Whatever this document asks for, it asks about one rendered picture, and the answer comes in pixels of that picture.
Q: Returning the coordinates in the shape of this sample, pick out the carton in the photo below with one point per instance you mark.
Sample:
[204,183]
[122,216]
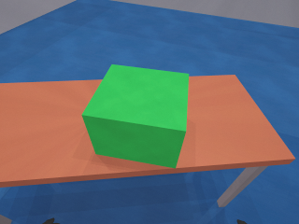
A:
[139,114]

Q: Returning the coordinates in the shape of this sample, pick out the table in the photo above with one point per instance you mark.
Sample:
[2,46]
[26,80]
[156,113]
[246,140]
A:
[44,139]

